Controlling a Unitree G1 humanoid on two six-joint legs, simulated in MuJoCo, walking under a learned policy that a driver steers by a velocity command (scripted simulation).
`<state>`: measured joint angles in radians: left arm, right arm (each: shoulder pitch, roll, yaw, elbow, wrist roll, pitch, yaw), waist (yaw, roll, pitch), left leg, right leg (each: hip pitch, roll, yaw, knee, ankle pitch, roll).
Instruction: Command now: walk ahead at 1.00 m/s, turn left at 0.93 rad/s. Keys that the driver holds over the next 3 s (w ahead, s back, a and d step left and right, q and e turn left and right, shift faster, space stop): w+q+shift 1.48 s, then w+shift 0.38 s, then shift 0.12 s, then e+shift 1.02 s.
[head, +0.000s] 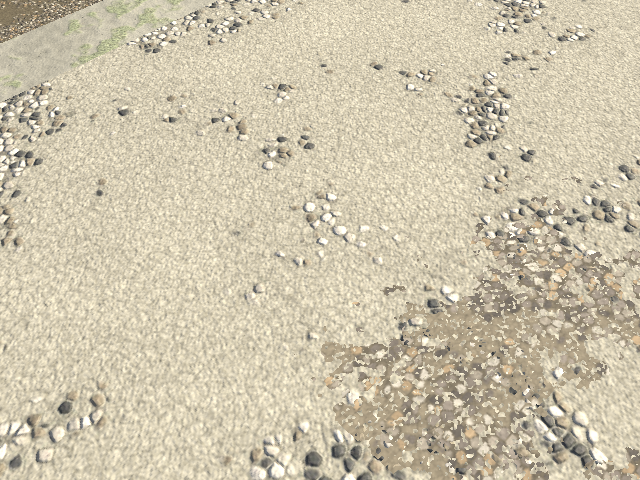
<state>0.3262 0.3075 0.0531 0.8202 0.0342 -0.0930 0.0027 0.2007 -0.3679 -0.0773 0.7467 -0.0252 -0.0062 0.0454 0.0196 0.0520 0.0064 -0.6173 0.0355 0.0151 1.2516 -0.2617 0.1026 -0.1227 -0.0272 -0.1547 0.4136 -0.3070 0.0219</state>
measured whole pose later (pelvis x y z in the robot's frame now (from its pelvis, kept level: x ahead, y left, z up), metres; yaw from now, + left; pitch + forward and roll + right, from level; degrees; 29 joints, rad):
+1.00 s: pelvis +0.86 +0.26 -0.02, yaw +56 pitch +1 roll -3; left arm 0.53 0.31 0.05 0.90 0.03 -0.09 0.00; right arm -0.07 -0.33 -0.02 0.57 -0.03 0.01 0.10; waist 0.08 0.03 0.04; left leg -0.79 0.05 0.10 0.90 -0.04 0.14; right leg 0.20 0.00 -0.30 0.21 -0.42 0.06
